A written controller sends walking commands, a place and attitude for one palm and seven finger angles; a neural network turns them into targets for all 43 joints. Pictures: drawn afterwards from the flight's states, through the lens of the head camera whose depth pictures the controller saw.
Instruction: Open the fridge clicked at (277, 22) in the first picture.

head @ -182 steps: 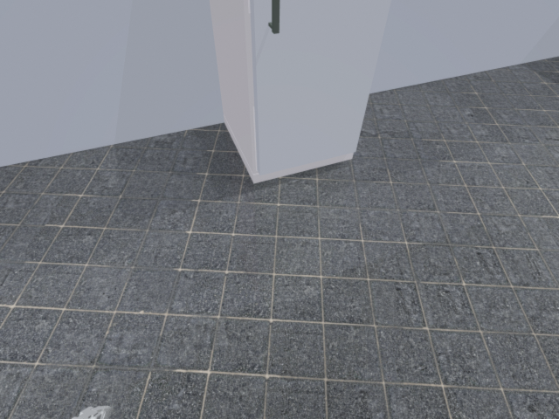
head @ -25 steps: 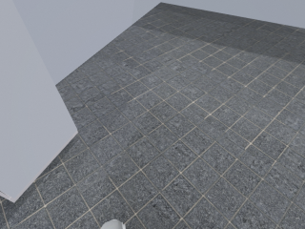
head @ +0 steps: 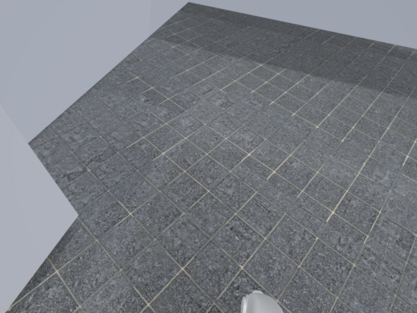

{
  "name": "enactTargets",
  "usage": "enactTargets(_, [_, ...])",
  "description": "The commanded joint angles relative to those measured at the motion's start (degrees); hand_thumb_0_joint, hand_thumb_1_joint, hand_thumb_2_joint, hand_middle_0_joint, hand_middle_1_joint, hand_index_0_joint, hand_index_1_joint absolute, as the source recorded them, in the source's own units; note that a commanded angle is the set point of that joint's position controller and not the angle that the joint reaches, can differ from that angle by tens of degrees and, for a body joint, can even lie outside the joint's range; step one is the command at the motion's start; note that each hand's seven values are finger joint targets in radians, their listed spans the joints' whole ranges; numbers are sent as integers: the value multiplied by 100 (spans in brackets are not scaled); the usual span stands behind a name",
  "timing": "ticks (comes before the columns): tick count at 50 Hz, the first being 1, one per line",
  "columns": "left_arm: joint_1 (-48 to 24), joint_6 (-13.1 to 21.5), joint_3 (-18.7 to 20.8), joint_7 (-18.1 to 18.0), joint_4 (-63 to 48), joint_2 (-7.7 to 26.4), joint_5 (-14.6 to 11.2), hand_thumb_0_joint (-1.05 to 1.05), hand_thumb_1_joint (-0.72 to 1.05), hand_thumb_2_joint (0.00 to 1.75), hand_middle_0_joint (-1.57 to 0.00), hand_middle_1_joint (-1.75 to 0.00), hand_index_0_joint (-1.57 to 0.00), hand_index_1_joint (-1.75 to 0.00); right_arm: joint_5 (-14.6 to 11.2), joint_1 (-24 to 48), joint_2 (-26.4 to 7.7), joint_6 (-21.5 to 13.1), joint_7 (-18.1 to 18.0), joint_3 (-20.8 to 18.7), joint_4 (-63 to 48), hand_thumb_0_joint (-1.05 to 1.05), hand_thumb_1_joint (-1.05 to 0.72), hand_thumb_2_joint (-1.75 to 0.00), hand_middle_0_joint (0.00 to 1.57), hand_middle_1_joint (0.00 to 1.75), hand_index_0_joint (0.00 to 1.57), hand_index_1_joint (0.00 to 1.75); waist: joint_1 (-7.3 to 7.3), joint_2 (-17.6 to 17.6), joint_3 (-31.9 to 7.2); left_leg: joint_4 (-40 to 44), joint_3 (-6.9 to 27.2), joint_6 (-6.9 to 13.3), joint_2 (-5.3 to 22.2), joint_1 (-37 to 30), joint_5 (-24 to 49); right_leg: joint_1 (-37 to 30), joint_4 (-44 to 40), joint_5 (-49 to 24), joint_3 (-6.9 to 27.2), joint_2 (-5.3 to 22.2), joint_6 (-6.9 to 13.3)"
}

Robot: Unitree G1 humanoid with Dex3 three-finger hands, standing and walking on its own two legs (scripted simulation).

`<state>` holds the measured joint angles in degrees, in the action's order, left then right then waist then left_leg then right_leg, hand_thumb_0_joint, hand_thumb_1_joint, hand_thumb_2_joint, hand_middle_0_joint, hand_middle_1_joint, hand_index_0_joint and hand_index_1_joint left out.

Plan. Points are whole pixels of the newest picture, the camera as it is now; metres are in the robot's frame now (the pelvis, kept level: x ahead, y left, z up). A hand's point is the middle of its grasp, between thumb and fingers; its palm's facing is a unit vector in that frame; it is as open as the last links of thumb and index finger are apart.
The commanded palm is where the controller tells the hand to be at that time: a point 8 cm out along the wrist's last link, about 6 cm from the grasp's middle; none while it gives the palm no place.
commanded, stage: turn to face it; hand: left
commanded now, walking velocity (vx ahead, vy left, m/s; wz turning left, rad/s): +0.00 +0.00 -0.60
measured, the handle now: out of the picture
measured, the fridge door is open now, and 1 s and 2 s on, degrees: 0 0 0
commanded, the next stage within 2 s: none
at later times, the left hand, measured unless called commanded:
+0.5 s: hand (154, 285) +0.21 +0.13 -0.18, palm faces +0.09 -0.99 -0.13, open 7.4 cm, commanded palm none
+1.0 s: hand out of the picture +0.09 +0.20 -0.16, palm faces +0.40 -0.87 -0.29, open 7.4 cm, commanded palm none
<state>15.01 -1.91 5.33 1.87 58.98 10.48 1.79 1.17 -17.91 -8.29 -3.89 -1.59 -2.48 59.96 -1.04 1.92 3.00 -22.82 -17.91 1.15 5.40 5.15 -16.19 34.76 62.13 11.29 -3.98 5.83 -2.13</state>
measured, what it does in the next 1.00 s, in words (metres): steps on the spot, turning left: right foot, then left foot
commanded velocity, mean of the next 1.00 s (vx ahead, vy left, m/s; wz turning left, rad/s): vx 0.00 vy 0.00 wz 0.56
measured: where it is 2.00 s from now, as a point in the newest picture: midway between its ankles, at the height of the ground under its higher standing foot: outside the picture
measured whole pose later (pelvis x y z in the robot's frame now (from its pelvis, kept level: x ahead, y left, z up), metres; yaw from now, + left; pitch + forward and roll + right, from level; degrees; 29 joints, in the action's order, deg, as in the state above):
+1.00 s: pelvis +0.09 -0.04 -0.01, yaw +23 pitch +1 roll -1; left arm 9.5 -3.0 4.2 -0.9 52.2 13.9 0.2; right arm 1.4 -11.3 -13.3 2.3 0.7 -4.3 52.9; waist 1.9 -1.9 3.3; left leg -28.5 3.6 1.3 -1.9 20.0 -9.0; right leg 19.6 42.8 24.4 -0.7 1.7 -4.5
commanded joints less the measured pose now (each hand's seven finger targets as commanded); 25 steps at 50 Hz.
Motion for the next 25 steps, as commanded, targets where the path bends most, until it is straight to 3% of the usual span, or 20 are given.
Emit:
enactTargets(1, [-562,73,-16,8,-595,18,-27,0,90,90,-20,-30,-20,-30,15,-431,-831,1,-22,-178,-144,0,-90,-90,20,30,20,30,247,-1033,243,554,228,419,1456,-141,3260,43,-1196,-10,-267,16,3])
enactTargets(3, [-742,108,-37,-15,-670,15,-28,0,90,90,-20,-30,-20,-30,41,-543,-860,61,-13,-210,-88,0,-90,-90,20,30,20,30,341,-1176,221,307,197,425,1492,-262,3487,-208,-1689,107,-404,-133,82])
enactTargets(5, [-599,191,-89,-73,-622,1,-2,0,90,90,-20,-30,-20,-30,48,-541,-819,96,-18,-193,-12,0,-90,-90,20,30,20,30,282,-1097,22,-108,301,422,1481,-198,3741,-905,-2253,1,-407,-285,222])
enactTargets(6, [-259,252,-105,-114,-510,40,15,0,90,90,-20,-30,-20,-30,37,-503,-840,113,-15,-188,23,0,-90,-90,20,30,20,30,112,-1061,-233,-563,324,353,1414,-224,4020,-1467,-2658,-141,-482,-418,276])
enactTargets(7, [301,325,-102,-161,-314,194,30,0,90,90,-20,-30,-20,-30,-5,-462,-819,116,3,-166,53,0,-90,-90,20,30,20,30,-157,-897,-567,-1200,291,179,1225,-53,3820,-2323,-3273,-842,-512,-422,278])
enactTargets(8, [754,427,-57,-246,-125,620,54,0,90,90,-20,-30,-20,-30,-58,-628,-557,112,52,-102,60,0,-90,-90,20,30,20,30,-332,-69,-1037,-2158,298,-73,886,838,2567,-3614,-3353,-2562,93,241,419])
enactTargets(9, [1107,527,7,-304,53,1078,7,0,90,90,-20,-30,-20,-30,-126,-863,-150,125,56,-17,16,0,-90,-90,20,30,20,30,-333,1100,-1702,-3425,531,-319,136,1909,-1362,-4703,-3262,-5170,1575,1800,1075])
enactTargets(10, [1064,501,-58,-309,38,1172,-98,0,90,90,-20,-30,-20,-30,-129,-831,-251,224,-10,-25,3,0,-90,-90,20,30,20,30,-282,600,-1706,-3949,1340,-295,60,1750,-2089,-4206,-3455,-5764,1264,2001,1397])
enactTargets(11, [623,507,-35,-337,-95,1187,-82,0,90,90,-20,-30,-20,-30,-134,-863,-196,306,-10,-17,-35,0,-90,-90,20,30,20,30,-164,1290,-1770,-4329,1628,-321,84,1893,-2072,-3869,-3763,-4667,1503,2051,1455])
enactTargets(12, [195,450,-65,-372,-236,1033,-83,0,90,90,-20,-30,-20,-30,-110,-720,-334,376,-16,-45,-35,0,-90,-90,20,30,20,30,-121,1201,-1354,-4571,1721,-342,148,2042,-1890,-3403,-4050,-3605,1419,2012,1413])
enactTargets(13, [-239,379,-107,-422,-321,803,-86,0,90,90,-20,-30,-20,-30,-85,-486,-357,432,6,-69,7,0,-90,-90,20,30,20,30,-22,668,-788,-4608,1713,-351,251,2059,-1534,-2758,-4204,-2833,1014,1823,1289])
enactTargets(14, [-460,353,-139,-442,-399,727,-73,0,90,90,-20,-30,-20,-30,-59,-453,-288,485,32,-55,27,0,-90,-90,20,30,20,30,96,339,-571,-4490,1671,-371,249,1992,-1333,-2325,-4266,-2463,648,1703,1154])
enactTargets(15, [-639,332,-148,-446,-470,713,-62,0,90,90,-20,-30,-20,-30,-56,-524,-240,550,57,-57,20,0,-90,-90,20,30,20,30,204,401,-485,-4339,1604,-391,226,1892,-1191,-2033,-4348,-2063,333,1611,1058])
enactTargets(17, [-775,288,-139,-453,-570,705,-51,0,90,90,-20,-30,-20,-30,-42,-546,-232,625,104,-71,-40,0,-90,-90,20,30,20,30,255,505,-405,-4037,1431,-419,184,1821,-1035,-1788,-4511,-1251,49,1567,999])
enactTargets(20, [-766,221,-66,-457,-643,780,-21,0,90,90,-20,-30,-20,-30,-21,-341,-243,645,176,-103,-243,0,-90,-90,20,30,20,30,207,571,-323,-3425,1231,-412,162,1802,-963,-1746,-4547,-372,-185,1587,925])
enactTargets(22, [-746,187,-7,-452,-703,851,-2,0,90,90,-20,-30,-20,-30,-16,-147,-284,611,209,-125,-424,0,-90,-90,20,30,20,30,146,708,-330,-2900,1166,-391,155,1837,-1013,-1916,-4386,-200,-243,1657,907])
enactTargets(23, [-723,174,8,-455,-699,862,11,0,90,90,-20,-30,-20,-30,-25,-65,-307,593,220,-145,-506,0,-90,-90,20,30,20,30,140,609,-305,-2561,1152,-375,149,1705,-968,-1859,-4248,-190,-260,1699,868])
enactTargets(25, [-750,126,50,-432,-775,902,-24,0,90,90,-20,-30,-20,-30,2,-212,-398,579,227,-178,-568,0,-90,-90,20,30,20,30,267,560,-360,-1768,962,-353,39,1310,-358,-1723,-3767,144,-535,1596,672])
